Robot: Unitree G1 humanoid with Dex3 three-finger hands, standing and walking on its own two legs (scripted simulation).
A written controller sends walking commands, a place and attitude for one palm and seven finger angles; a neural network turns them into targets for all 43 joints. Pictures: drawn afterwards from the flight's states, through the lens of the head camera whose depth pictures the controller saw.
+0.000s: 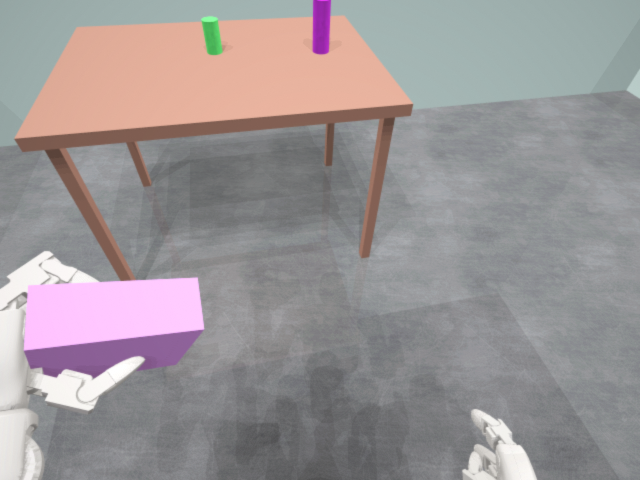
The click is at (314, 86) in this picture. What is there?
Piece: table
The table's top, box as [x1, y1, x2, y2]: [14, 15, 412, 151]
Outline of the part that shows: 412,103 343,15 330,16 329,51 326,54 316,54 312,51 312,17 218,21 223,51 218,55 210,55 206,52 201,22 77,27 14,139 22,151 404,116 410,115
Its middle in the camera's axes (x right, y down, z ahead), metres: -0.32 -0.57 +1.28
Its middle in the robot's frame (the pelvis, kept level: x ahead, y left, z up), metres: +1.32 +0.39 -0.08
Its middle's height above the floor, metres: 0.69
